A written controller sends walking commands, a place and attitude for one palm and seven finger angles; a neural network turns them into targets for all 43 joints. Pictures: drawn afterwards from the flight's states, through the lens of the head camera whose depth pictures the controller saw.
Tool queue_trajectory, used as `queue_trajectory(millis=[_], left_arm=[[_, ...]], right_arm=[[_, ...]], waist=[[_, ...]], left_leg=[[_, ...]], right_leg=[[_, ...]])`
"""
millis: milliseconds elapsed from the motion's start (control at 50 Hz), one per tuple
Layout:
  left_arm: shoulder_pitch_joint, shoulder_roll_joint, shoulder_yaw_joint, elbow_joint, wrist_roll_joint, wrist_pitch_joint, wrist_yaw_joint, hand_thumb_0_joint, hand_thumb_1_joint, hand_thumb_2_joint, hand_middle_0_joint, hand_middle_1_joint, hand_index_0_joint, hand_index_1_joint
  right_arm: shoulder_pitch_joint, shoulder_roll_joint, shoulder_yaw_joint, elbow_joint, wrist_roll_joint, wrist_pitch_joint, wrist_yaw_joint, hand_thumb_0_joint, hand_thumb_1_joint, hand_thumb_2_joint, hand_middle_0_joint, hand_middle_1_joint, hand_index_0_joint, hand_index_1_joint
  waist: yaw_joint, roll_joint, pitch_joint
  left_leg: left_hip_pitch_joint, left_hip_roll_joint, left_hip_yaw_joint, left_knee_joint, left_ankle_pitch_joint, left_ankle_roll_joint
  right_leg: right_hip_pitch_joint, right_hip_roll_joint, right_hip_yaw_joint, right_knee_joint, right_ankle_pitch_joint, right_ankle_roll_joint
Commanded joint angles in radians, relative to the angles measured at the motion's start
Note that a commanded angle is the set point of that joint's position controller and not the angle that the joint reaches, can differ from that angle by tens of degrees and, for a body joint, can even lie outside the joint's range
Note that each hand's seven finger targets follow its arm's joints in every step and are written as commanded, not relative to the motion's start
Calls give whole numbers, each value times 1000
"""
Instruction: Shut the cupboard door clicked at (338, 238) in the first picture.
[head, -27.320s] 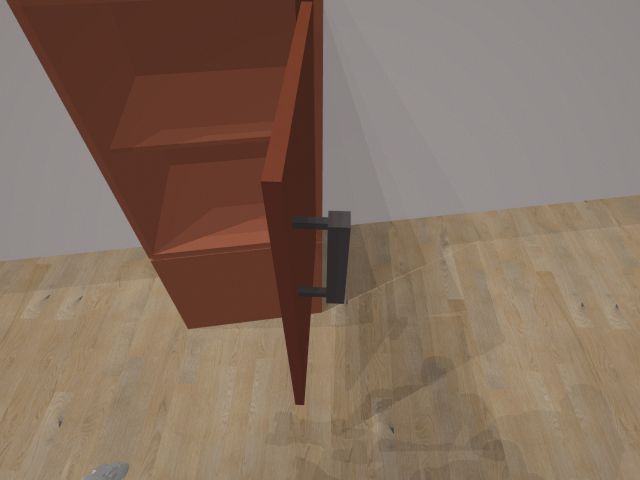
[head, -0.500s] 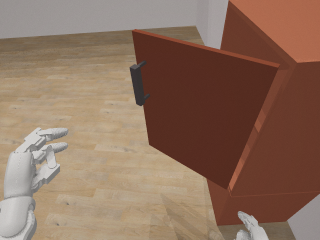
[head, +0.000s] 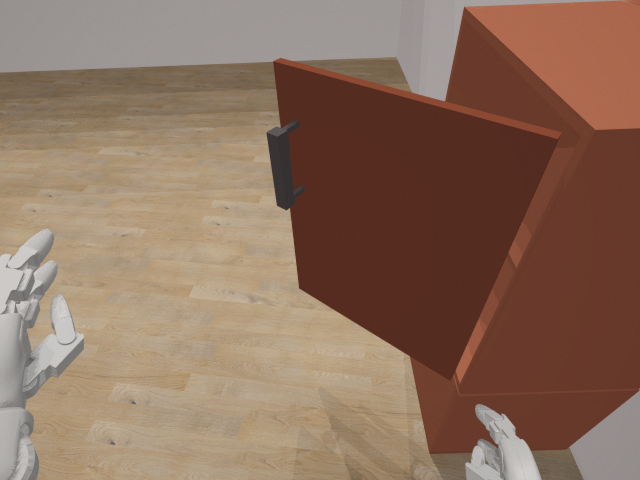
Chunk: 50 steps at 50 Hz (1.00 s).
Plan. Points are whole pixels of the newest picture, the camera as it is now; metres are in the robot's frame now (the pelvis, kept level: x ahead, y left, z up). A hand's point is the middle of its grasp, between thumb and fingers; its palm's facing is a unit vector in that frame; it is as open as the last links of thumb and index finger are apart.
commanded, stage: step back with the hand held close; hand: left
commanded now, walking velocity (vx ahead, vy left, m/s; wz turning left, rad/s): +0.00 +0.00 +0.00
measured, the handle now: (289, 165) +0.61 +0.14 +0.08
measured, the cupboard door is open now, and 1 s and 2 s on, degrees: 51 51 51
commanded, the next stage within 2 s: stop stepping back and stand still in 1.74 s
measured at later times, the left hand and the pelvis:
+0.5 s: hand (67, 345) +0.19 +0.28 +0.15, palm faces +0.35 -0.77 -0.53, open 7.4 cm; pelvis -0.02 +0.02 -0.01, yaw -1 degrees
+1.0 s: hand out of the picture +0.12 +0.29 +0.15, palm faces +0.47 -0.74 -0.48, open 7.5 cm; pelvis -0.08 +0.02 -0.03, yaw +2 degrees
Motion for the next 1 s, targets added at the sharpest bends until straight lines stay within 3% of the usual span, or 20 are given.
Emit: queue_trajectory(millis=[0,60,100,120,140,200,320,380,460,480,560,580,660,740,760,800,860,920,960,980], left_arm=[[-91,194,128,-210,-6,-62,20,0,900,900,-200,-300,-200,-300],[-64,197,135,-192,-7,-60,19,0,900,900,-200,-300,-200,-300],[-83,191,123,-211,-6,-62,18,0,900,900,-200,-300,-200,-300],[-208,312,242,-279,-1,-103,28,0,900,900,-200,-300,-200,-300],[-89,252,198,-191,-3,-110,25,0,900,900,-200,-300,-200,-300],[-1,219,160,-195,3,-127,23,0,900,900,-200,-300,-200,-300],[85,272,218,-275,-3,-136,42,0,900,900,-200,-300,-200,-300],[98,287,235,-303,-5,-136,45,0,900,900,-200,-300,-200,-300],[106,310,264,-324,0,-141,48,0,900,900,-200,-300,-200,-300],[105,283,240,-326,0,-143,48,0,900,900,-200,-300,-200,-300],[94,296,266,-312,12,-155,53,0,900,900,-200,-300,-200,-300],[86,268,240,-313,11,-159,51,0,900,900,-200,-300,-200,-300],[37,285,254,-326,25,-177,57,0,900,900,-200,-300,-200,-300],[9,267,233,-338,30,-198,64,0,900,900,-200,-300,-200,-300],[3,298,260,-349,34,-205,67,0,900,900,-200,-300,-200,-300],[4,278,243,-351,34,-216,70,0,900,900,-200,-300,-200,-300],[-3,287,261,-339,44,-229,75,0,900,900,-200,-300,-200,-300],[13,268,263,-343,48,-242,71,0,900,900,-200,-300,-200,-300],[30,297,300,-337,55,-250,63,0,900,900,-200,-300,-200,-300],[37,274,279,-347,47,-251,57,0,900,900,-200,-300,-200,-300]], right_arm=[[-124,-105,-37,-153,-4,-52,-9,0,-900,-900,200,300,200,300],[-120,-110,-41,-150,-6,-52,-8,0,-900,-900,200,300,200,300],[-123,-109,-42,-154,-3,-51,-7,0,-900,-900,200,300,200,300],[-118,-138,-51,-196,7,-28,-3,0,-900,-900,200,300,200,300],[-103,-124,-53,-174,3,-15,-6,0,-900,-900,200,300,200,300],[-102,-128,-64,-183,3,16,-2,0,-900,-900,200,300,200,300],[-104,-142,-81,-224,9,64,-15,0,-900,-900,200,300,200,300],[-107,-140,-82,-242,10,76,-23,0,-900,-900,200,300,200,300],[-105,-153,-89,-250,4,78,-26,0,-900,-900,200,300,200,300],[-99,-146,-84,-256,6,76,-24,0,-900,-900,200,300,200,300],[-91,-158,-85,-254,2,62,-25,0,-900,-900,200,300,200,300],[-84,-150,-81,-256,6,57,-23,0,-900,-900,200,300,200,300],[-72,-160,-81,-251,5,38,-23,0,-900,-900,200,300,200,300],[-53,-151,-78,-242,2,16,-17,0,-900,-900,200,300,200,300],[-55,-158,-79,-236,-3,10,-17,0,-900,-900,200,300,200,300],[-52,-153,-74,-234,-3,2,-16,0,-900,-900,200,300,200,300],[-59,-165,-75,-228,-4,-14,-20,0,-900,-900,200,300,200,300],[-60,-164,-80,-227,0,-30,-18,0,-900,-900,200,300,200,300],[-65,-165,-87,-225,-4,-39,-14,0,-900,-900,200,300,200,300],[-58,-154,-84,-224,-4,-39,-12,0,-900,-900,200,300,200,300]], waist=[[-3,10,-38],[1,-20,-53],[-4,-2,-56],[-40,6,-12],[-45,-73,-36],[-54,-95,-105],[-59,-43,-221],[-58,-28,-233],[-54,-2,-219],[-58,2,-200],[-57,23,-140],[-62,5,-126],[-67,-6,-95],[-74,-61,-81],[-72,-61,-88],[-75,-47,-82],[-71,32,-79],[-66,104,-98],[-62,94,-103],[-64,47,-115]], left_leg=[[-112,10,-14,-84,233,-9],[-110,10,-12,-77,266,-7],[-103,10,-10,-78,253,-7],[-211,38,-24,-29,146,18],[-201,32,-35,8,130,18],[-190,30,-34,70,163,8],[-197,84,-59,48,479,1],[-236,100,-71,47,523,2],[-324,121,-91,19,398,21],[-365,122,-94,11,343,25],[-555,136,-123,-40,58,56],[-581,133,-122,-36,6,58],[-682,109,-123,-21,-241,68],[-630,71,-108,51,-303,59],[-619,70,-117,50,-298,56],[-603,77,-125,32,-303,57],[-702,115,-168,-47,-369,78],[-814,172,-217,-102,-369,105],[-843,181,-229,-82,-307,110],[-812,167,-212,-47,-234,101]], right_leg=[[81,17,9,-41,119,-29],[92,16,8,-38,149,-28],[83,16,10,-37,136,-26],[22,-41,117,-75,173,-37],[4,-81,136,-85,173,-50],[-25,-132,156,-58,222,-69],[35,-75,78,122,476,-31],[48,-64,75,169,498,-22],[56,-48,84,200,421,-13],[61,-45,86,207,387,-13],[105,-28,101,239,272,-7],[101,-31,108,242,260,-9],[89,-42,153,221,140,-18],[-32,-74,206,115,-43,-36],[-38,-77,209,100,-73,-39],[-69,-68,189,93,-132,-35],[24,-21,145,182,-92,-18],[151,34,114,349,94,-3],[191,47,132,383,198,-1],[174,35,142,381,253,-8]])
